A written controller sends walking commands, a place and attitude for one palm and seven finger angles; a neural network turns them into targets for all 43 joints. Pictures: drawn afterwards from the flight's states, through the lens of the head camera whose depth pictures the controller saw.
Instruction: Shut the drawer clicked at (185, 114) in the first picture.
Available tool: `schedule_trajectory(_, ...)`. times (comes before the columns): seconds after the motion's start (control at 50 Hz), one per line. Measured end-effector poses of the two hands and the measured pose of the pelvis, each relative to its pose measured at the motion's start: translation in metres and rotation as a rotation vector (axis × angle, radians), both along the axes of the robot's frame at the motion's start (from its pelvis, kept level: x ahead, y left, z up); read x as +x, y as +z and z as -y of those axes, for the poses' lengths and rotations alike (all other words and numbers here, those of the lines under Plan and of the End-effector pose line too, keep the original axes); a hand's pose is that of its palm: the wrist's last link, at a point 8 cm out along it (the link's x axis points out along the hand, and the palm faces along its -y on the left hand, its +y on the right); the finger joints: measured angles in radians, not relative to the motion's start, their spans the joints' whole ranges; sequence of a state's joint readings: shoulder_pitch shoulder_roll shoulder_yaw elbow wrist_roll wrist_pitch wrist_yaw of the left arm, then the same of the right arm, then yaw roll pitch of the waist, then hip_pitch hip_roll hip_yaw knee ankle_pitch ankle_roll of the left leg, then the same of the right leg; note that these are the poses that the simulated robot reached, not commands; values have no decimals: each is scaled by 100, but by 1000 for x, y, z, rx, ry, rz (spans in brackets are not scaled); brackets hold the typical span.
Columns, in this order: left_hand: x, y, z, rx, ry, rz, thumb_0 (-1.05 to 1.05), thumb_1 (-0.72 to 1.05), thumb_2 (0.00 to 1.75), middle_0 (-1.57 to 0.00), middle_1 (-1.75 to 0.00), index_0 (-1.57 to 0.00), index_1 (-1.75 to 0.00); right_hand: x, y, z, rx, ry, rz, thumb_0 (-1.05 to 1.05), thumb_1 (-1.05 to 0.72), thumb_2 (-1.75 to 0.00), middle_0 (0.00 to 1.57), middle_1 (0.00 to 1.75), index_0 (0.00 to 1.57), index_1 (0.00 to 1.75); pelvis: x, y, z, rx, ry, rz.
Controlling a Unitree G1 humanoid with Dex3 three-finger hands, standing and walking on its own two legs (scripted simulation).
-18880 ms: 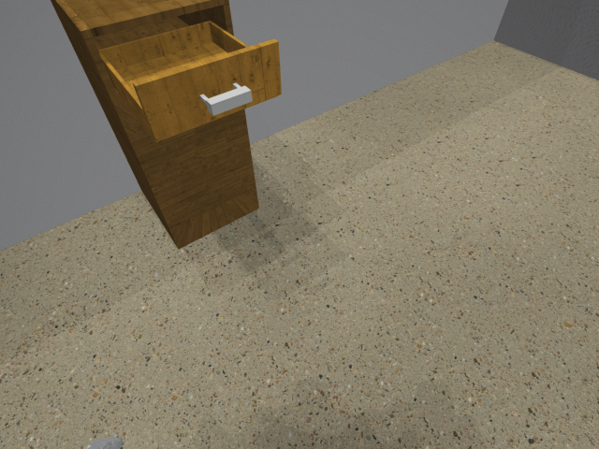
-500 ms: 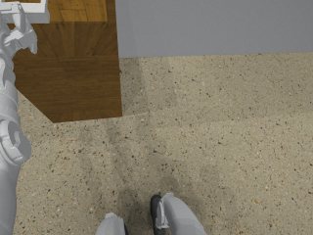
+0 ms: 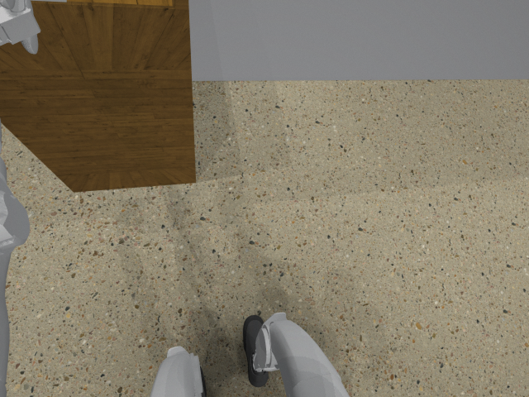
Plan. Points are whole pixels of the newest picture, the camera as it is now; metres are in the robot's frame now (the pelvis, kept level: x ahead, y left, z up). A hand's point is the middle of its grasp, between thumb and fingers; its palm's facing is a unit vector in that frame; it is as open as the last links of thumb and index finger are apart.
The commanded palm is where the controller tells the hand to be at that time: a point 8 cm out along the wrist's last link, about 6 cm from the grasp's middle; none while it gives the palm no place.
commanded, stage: pull the fist back off the drawer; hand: left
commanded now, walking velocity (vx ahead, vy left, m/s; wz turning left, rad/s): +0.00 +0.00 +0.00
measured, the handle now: out of the picture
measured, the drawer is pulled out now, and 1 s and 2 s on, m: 0.00 0.00 0.00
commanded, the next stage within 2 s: draw the hand back to the body in 0.52 s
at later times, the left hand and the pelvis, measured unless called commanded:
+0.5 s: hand (47, 23) +0.59 +0.17 +0.10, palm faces -0.01 -1.00 -0.01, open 3.2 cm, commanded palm +0.55 +0.21 +0.10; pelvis +0.03 +0.00 +0.02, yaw -3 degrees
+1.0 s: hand out of the picture +0.48 +0.20 +0.14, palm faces +0.00 -1.00 -0.04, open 3.3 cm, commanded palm +0.43 +0.24 +0.15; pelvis +0.08 +0.01 +0.05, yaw -2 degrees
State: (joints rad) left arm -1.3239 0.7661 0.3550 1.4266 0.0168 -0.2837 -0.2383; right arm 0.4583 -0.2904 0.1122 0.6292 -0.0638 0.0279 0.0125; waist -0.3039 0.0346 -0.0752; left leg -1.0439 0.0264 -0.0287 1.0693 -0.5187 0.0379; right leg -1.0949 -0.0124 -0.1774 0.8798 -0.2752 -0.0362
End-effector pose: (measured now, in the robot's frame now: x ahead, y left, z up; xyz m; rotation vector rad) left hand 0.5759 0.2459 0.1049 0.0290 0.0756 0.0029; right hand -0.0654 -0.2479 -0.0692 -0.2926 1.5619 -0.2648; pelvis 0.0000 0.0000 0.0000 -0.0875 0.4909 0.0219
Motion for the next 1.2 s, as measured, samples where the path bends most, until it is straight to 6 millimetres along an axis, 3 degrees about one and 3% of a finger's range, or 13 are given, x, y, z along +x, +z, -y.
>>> schedule_trajectory(0.28, -3, -2, 7, -4, 1, 16, 2, 79, 97, -140, -160, -139, -160, -9, 3, -7, 34, -44, -18, 0, -91, -89, 20, 30, 20, 30, 2, 4, 0, 8, -23, 13)
schedule_trajectory(0.5, -8, -6, 20, -16, -14, 25, 2, 89, 92, -140, -160, -139, -160, 23, 8, -5, 45, -72, 38, 0, -90, -89, 20, 30, 20, 30, 26, 17, -3, 21, -59, 49)
schedule_trajectory(0.72, -26, 4, 15, 2, -10, 73, 2, 90, 90, -140, -160, -139, -160, 84, 7, 0, 64, -70, 142, 0, -91, -89, 20, 30, 20, 30, 54, 31, -5, 28, -77, 85)
schedule_trajectory(0.9, -88, 22, 2, 16, -14, 90, 2, 90, 90, -140, -160, -139, -160, 162, 13, 0, 98, -17, 358, 0, -91, -90, 20, 30, 20, 30, 74, 48, -6, 36, -80, 174)
schedule_trajectory(1.06, -139, 43, -9, 9, -11, 103, 2, 90, 90, -140, -160, -140, -160, 238, 27, -3, 98, 98, 582, 0, -91, -90, 20, 30, 20, 30, 77, 55, -8, 40, -46, 263)
schedule_trajectory(1.14, -165, 58, -13, 10, -16, 123, 2, 90, 90, -140, -160, -140, -160, 266, 38, -10, 113, 150, 690, 0, -91, -90, 20, 30, 20, 30, 75, 58, -8, 45, -35, 304)
schedule_trajectory(1.2, -186, 74, -13, 142, 31, 135, 2, 90, 90, -140, -160, -140, -160, 281, 46, -16, 124, 183, 748, 1, -91, -90, 20, 30, 20, 30, 72, 62, -9, 48, -30, 341)
